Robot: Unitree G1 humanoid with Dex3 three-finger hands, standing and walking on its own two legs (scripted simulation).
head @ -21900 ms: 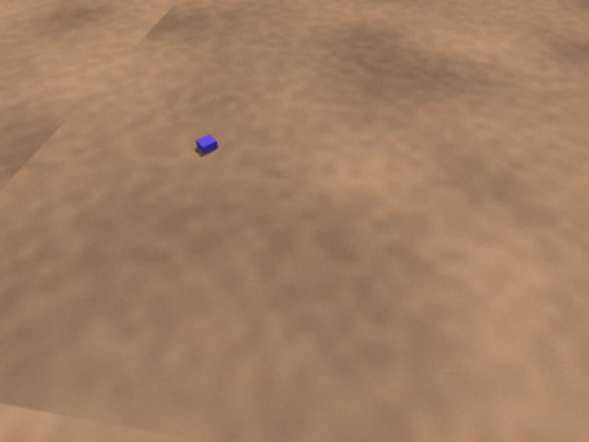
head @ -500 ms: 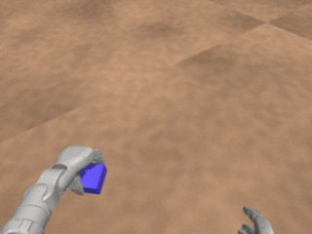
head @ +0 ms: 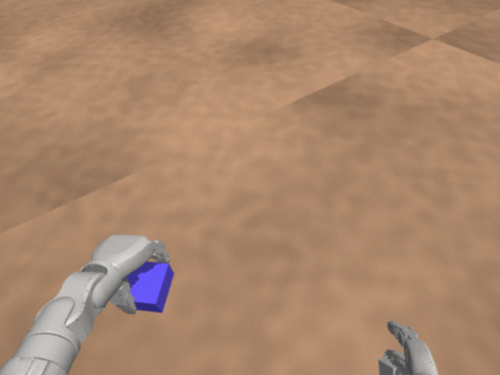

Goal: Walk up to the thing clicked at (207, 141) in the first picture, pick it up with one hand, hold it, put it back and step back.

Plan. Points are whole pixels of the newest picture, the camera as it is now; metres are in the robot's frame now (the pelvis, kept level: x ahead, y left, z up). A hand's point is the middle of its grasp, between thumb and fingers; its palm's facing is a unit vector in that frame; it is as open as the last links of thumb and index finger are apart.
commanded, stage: hold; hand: left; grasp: from above
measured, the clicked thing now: (144, 285) +0.29 +0.22 -0.07
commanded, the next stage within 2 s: crouch in 0.42 s
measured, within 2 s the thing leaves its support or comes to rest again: neither
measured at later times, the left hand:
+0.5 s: hand (133, 274) +0.29 +0.22 -0.02, palm faces -0.48 -0.02 -0.87, open 10.1 cm
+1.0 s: hand (143, 287) +0.30 +0.24 -0.12, palm faces -0.45 +0.06 -0.89, open 10.2 cm
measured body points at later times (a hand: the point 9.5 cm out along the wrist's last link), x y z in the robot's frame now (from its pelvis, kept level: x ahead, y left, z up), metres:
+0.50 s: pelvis +0.01 +0.00 +0.00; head +0.02 -0.02 +0.45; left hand +0.31 +0.22 +0.03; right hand +0.16 -0.26 -0.11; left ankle +0.01 +0.13 -0.72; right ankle +0.05 -0.14 -0.72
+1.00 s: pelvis -0.01 +0.00 -0.05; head +0.06 +0.00 +0.40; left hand +0.32 +0.24 -0.07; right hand +0.13 -0.27 -0.16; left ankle +0.01 +0.13 -0.72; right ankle +0.05 -0.14 -0.72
